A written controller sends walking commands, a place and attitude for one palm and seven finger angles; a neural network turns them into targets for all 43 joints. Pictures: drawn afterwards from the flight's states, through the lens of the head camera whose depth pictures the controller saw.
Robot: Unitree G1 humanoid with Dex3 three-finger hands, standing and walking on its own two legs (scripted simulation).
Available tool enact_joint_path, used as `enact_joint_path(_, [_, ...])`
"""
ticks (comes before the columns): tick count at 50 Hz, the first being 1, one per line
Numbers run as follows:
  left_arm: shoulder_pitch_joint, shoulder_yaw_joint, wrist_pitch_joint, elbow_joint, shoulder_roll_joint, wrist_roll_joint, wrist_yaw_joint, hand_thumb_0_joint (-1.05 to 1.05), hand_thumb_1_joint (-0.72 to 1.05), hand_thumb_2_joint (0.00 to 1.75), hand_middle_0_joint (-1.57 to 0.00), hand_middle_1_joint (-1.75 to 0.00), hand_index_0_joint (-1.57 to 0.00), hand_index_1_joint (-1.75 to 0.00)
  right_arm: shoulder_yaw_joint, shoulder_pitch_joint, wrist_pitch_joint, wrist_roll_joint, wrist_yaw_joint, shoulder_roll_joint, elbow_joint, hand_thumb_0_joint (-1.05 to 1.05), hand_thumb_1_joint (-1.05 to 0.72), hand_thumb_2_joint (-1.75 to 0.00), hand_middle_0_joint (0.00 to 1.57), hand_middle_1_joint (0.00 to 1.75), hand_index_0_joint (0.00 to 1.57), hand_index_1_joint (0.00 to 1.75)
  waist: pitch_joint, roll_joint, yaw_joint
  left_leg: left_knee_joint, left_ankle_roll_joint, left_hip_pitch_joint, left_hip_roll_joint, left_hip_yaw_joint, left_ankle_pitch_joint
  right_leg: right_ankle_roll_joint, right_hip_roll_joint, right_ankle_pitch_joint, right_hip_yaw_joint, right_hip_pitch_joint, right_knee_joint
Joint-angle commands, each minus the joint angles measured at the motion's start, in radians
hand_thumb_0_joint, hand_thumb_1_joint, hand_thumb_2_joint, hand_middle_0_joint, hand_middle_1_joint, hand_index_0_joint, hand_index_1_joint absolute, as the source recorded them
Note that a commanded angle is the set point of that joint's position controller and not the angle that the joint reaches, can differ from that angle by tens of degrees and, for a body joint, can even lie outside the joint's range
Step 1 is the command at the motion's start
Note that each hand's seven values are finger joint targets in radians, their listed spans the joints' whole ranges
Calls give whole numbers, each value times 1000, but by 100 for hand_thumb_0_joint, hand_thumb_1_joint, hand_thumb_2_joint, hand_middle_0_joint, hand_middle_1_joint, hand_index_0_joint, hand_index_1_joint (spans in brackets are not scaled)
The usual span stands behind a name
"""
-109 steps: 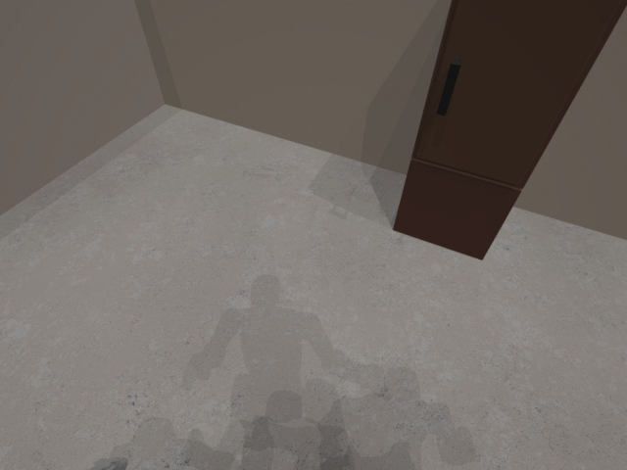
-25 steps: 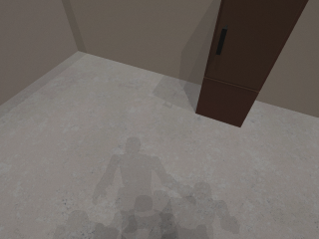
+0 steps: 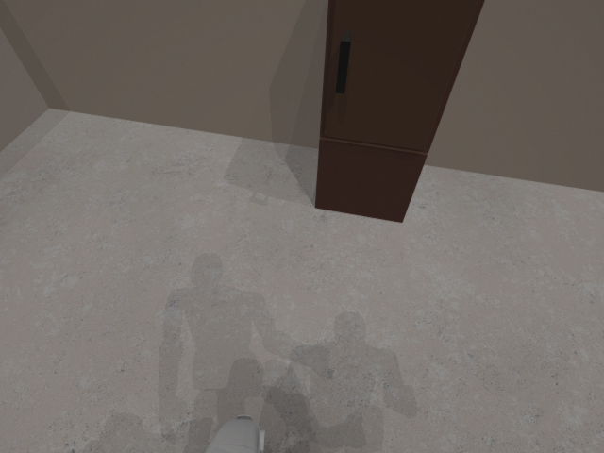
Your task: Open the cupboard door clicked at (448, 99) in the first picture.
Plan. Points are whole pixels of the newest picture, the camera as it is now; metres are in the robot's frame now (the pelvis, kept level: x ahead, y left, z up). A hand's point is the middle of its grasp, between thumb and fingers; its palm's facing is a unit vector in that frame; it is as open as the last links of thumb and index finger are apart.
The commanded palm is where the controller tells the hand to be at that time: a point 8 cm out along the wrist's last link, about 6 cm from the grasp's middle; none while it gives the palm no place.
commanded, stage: walk to a spot facing it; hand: left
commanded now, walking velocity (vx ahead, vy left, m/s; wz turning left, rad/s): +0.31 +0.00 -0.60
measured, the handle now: (344, 62) +1.11 +0.00 -0.06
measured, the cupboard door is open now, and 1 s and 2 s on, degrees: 0 0 0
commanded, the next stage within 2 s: none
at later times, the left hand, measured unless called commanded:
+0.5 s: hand (203, 314) +0.35 +0.22 -0.16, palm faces -0.31 -0.93 -0.21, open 7.4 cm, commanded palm none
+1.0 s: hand (244, 291) +0.42 +0.16 -0.18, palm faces -0.55 -0.81 -0.19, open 7.4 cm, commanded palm none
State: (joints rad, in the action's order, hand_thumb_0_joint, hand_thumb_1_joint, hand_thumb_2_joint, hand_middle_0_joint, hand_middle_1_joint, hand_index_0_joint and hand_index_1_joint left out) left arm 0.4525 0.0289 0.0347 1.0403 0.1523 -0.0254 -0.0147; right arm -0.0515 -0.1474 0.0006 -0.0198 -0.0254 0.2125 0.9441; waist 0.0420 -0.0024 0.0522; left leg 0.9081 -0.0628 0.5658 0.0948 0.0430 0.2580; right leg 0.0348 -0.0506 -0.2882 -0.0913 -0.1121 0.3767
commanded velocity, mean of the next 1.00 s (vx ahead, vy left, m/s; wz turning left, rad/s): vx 0.03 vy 0.00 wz -0.60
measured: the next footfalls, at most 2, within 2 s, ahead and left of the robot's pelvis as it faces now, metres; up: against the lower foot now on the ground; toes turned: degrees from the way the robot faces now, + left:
left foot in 0.14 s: +0.18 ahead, +0.15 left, +0.00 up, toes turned +0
right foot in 0.64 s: +0.24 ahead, -0.10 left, +0.00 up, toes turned -31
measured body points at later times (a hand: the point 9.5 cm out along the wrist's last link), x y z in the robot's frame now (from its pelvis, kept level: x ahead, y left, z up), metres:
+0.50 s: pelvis +0.16 +0.07 +0.00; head +0.20 +0.07 +0.44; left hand +0.36 +0.27 -0.14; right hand +0.07 -0.18 -0.14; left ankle +0.14 +0.15 -0.74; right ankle +0.18 -0.08 -0.68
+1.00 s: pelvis +0.23 +0.06 -0.02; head +0.28 +0.05 +0.43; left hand +0.45 +0.21 -0.17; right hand +0.18 -0.21 -0.14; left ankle +0.32 +0.15 -0.73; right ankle +0.20 -0.08 -0.74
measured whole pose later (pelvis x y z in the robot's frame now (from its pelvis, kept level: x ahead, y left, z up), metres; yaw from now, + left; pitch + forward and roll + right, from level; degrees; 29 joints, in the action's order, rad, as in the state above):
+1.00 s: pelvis +0.23 +0.06 -0.02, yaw -36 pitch +1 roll -1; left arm 0.17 0.06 -0.05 0.90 0.21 -0.02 -0.01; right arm -0.04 -0.13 0.03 -0.01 0.01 0.20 0.87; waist 0.07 -0.02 0.01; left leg 0.76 -0.07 0.40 0.07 0.04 0.40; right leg 0.00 -0.05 -0.21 -0.07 -0.38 0.58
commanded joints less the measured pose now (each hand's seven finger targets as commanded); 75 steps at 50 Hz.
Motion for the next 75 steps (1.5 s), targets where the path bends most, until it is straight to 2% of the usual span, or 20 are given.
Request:
enact_joint_path(1, [15,65,22,-59,223,-6,25,0,90,90,-20,-30,-20,-30,-15,134,-51,7,5,56,-131,0,-90,-90,20,30,20,30,-4,-144,5,-153,7,5,-27,21,2,139,231,258,-240,39,-87])
enact_joint_path(5, [-68,79,14,-86,224,4,24,0,90,90,-20,-30,-20,-30,-27,-89,-72,8,32,113,-65,0,-90,-90,20,30,20,30,-76,-86,-102,-453,34,-482,-51,30,-53,77,137,364,-182,-158,171])
enact_joint_path(7, [-35,69,14,-120,118,18,0,0,90,90,-20,-30,-20,-30,-64,-351,-76,-10,49,303,-3,0,-90,-90,20,30,20,30,-244,362,-165,-589,173,-834,421,-497,15,-17,-31,-303,57,-522,738])
enact_joint_path(8, [-81,72,9,-124,154,8,4,0,90,90,-20,-30,-20,-30,-47,-296,-63,-4,46,256,-12,0,-90,-90,20,30,20,30,-190,263,-155,-669,202,-664,446,-525,184,-12,21,-297,17,-526,872])
enact_joint_path(10, [-164,77,-2,-129,140,-4,-17,0,90,90,-20,-30,-20,-30,-20,-162,-70,-3,48,146,-39,0,-90,-90,20,30,20,30,14,161,-95,-695,178,-429,345,-336,116,-24,105,-140,51,-556,936])
enact_joint_path(14, [-121,70,-49,-120,97,-5,-27,0,90,90,-20,-30,-20,-30,-2,-132,-84,0,59,90,-20,0,-90,-90,20,30,20,30,-27,150,-29,-624,147,-392,247,7,-405,-64,129,-20,100,-472,885])
enact_joint_path(25, [-414,53,-78,-233,94,-7,-27,0,90,90,-20,-30,-20,-30,-25,-224,-48,-9,54,138,20,0,-90,-90,20,30,20,30,6,140,-103,-534,171,-512,265,175,-582,-68,118,16,195,-446,464])
enact_joint_path(30, [-303,61,-50,-224,154,-6,-15,0,90,90,-20,-30,-20,-30,-40,-211,-30,-2,45,187,3,0,-90,-90,20,30,20,30,-92,138,-28,-242,109,-516,269,245,-782,-10,53,27,230,-172,221])
enact_joint_path(31, [-191,73,-31,-195,225,-11,-5,0,90,90,-20,-30,-20,-30,-35,-222,-26,9,35,176,-15,0,-90,-90,20,30,20,30,-167,16,25,-4,57,-327,249,257,-621,25,120,248,148,99,111])
enact_joint_path(32, [-98,99,-21,-178,347,-6,12,0,90,90,-20,-30,-20,-30,-16,-231,-21,16,30,98,-61,0,-90,-90,20,30,20,30,-264,-255,45,306,-22,23,51,254,268,168,441,778,-307,354,100])
enact_joint_path(33, [-59,100,-29,-161,374,23,26,0,90,90,-20,-30,-20,-30,-15,-153,-17,14,49,113,-85,0,-90,-90,20,30,20,30,-276,-160,63,414,-16,58,30,70,411,248,499,1061,-305,303,112])
enact_joint_path(38, [-344,71,-46,-244,255,11,39,0,90,90,-20,-30,-20,-30,-14,-146,33,-2,52,93,-54,0,-90,-90,20,30,20,30,-94,-79,-78,284,-32,-62,59,-6,168,144,297,478,-112,-133,-13])
enact_joint_path(47, [-299,90,-61,-233,274,-2,20,0,90,90,-20,-30,-20,-30,-15,-81,11,11,51,76,-109,0,-90,-90,20,30,20,30,-124,-177,-52,-131,-10,-193,-43,24,163,138,229,332,-230,-163,23])
enact_joint_path(50, [-329,89,-73,-244,256,9,19,0,90,90,-20,-30,-20,-30,-20,-160,-4,16,61,95,-93,0,-90,-90,20,30,20,30,-156,-152,-100,-428,5,-411,-50,29,14,64,183,305,-232,-248,114])
enact_joint_path(52, [-292,70,-78,-280,150,18,3,0,90,90,-20,-30,-20,-30,-44,-155,-11,-2,60,249,-119,0,-90,-90,20,30,20,30,-110,340,-92,-676,141,-524,351,-367,-30,-63,-29,-264,27,-545,500])
enact_joint_path(53, [-291,81,-88,-255,191,-4,8,0,90,90,-20,-30,-20,-30,-42,-103,-9,-4,63,233,-116,0,-90,-90,20,30,20,30,-68,352,-95,-690,166,-401,405,-393,4,-85,25,-281,7,-528,689])
enact_joint_path(55, [-261,101,-84,-223,202,-6,-13,0,90,90,-20,-30,-20,-30,-23,6,-16,-6,64,171,-153,0,-90,-90,20,30,20,30,-10,161,-34,-656,166,-330,280,-199,-62,-91,51,-147,33,-503,849])
enact_joint_path(58, [-235,91,-88,-201,166,-2,-19,0,90,90,-20,-30,-20,-30,-20,-33,-25,-2,65,133,-133,0,-90,-90,20,30,20,30,-55,146,-44,-593,146,-438,212,-28,-327,-113,71,-73,65,-503,884])
enact_joint_path(71, [-356,69,-91,-221,126,3,-16,0,90,90,-20,-30,-20,-30,-55,-155,-10,-7,50,166,-43,0,-90,-90,20,30,20,30,-55,202,-110,-544,191,-524,310,97,-410,-102,114,-164,178,-376,494])
enact_joint_path(75, [-301,68,-70,-214,128,4,-7,0,90,90,-20,-30,-20,-30,-66,-133,-5,-8,39,185,-37,0,-90,-90,20,30,20,30,-91,195,-72,-417,131,-479,313,174,-419,-58,85,-53,206,-212,237])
